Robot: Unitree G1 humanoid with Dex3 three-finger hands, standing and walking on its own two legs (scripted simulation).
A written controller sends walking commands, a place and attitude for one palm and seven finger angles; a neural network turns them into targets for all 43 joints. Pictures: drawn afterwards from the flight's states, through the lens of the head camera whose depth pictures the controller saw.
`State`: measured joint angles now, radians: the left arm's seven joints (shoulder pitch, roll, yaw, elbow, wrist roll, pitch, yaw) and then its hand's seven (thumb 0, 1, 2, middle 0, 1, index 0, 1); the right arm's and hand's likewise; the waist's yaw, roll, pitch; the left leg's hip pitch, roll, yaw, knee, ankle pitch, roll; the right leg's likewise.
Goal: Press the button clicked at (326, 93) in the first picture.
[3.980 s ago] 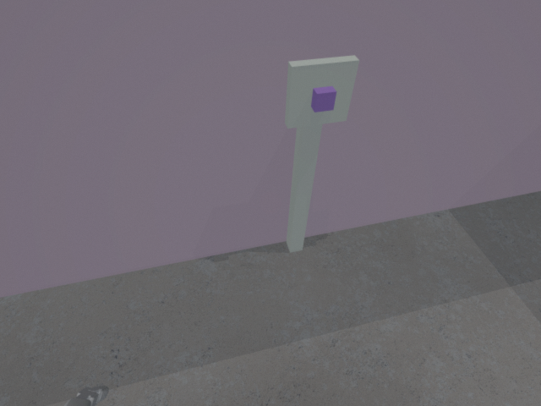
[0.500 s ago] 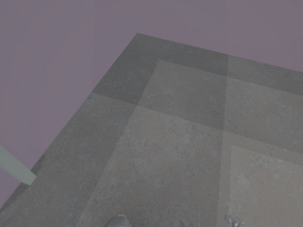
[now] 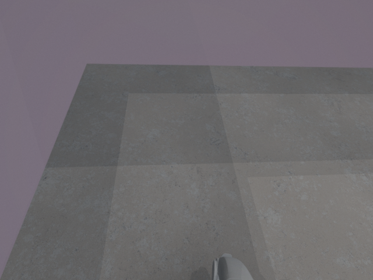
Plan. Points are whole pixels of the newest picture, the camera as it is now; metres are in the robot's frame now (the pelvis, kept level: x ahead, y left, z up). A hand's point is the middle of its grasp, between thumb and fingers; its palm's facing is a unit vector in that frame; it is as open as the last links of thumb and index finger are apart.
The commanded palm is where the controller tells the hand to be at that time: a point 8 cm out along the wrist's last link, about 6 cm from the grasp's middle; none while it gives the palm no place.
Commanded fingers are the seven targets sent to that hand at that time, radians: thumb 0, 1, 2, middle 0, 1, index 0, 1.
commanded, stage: walk to a spot facing it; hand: left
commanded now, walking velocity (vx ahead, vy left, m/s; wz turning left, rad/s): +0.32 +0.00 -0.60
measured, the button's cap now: out of the picture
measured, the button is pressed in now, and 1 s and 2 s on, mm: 0 0 0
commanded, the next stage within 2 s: turn to face it in 0.46 s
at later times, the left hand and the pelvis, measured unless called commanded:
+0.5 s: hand (131, 228) +0.28 +0.15 -0.17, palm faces -0.15 -0.96 -0.23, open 7.3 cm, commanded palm none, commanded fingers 0.00 0.90 0.90 -0.20 -0.30 -0.20 -0.30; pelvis +0.22 -0.04 +0.00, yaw -13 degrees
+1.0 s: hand (131, 175) +0.45 +0.18 -0.17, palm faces -0.10 -0.98 -0.16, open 7.4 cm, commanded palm none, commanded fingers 0.00 0.90 0.90 -0.20 -0.30 -0.20 -0.30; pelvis +0.33 +0.02 +0.00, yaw -9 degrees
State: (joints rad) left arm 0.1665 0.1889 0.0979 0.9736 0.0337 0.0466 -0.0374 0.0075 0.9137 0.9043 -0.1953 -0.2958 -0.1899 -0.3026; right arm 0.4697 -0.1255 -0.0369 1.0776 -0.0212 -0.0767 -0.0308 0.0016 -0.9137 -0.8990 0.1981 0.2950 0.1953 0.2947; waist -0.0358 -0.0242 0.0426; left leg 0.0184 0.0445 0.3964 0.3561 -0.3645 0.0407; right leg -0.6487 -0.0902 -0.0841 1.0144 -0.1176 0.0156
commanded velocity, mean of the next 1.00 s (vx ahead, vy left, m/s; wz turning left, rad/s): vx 0.15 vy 0.00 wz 0.05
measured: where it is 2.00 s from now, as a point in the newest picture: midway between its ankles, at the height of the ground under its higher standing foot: (181, 273)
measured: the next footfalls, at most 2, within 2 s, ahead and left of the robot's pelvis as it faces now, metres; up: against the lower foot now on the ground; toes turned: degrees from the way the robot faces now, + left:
right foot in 0.18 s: +0.22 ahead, -0.12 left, +0.00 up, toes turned -15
left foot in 0.66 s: +0.44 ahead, +0.06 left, +0.00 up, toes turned -8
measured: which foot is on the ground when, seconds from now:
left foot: down 0.00-0.16, up 0.18-0.64, down 0.66-1.00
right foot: up 0.00-0.16, down 0.18-0.68, up 0.70-1.00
